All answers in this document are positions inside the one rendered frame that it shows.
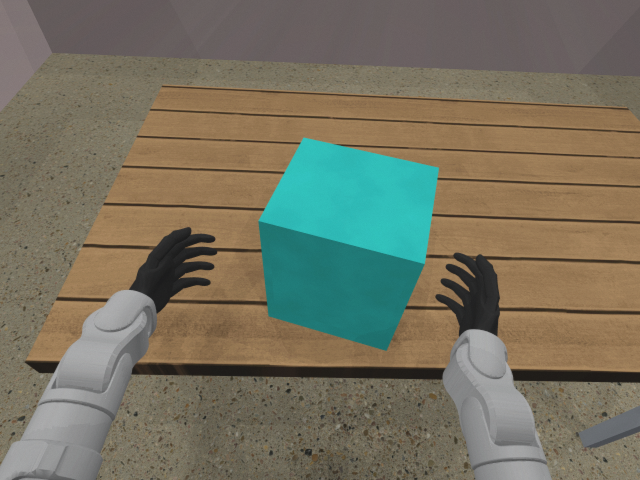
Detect left robot hand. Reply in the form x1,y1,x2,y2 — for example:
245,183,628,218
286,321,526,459
129,227,217,313

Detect right robot hand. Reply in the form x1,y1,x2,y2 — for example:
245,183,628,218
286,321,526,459
435,253,500,336

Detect right robot forearm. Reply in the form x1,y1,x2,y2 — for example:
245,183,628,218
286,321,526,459
442,329,552,480

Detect left robot forearm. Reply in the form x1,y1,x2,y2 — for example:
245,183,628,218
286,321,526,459
0,290,157,480

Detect carton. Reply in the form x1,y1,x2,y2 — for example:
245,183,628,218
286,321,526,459
258,138,439,351

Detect table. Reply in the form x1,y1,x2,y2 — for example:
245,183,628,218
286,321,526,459
25,84,640,448

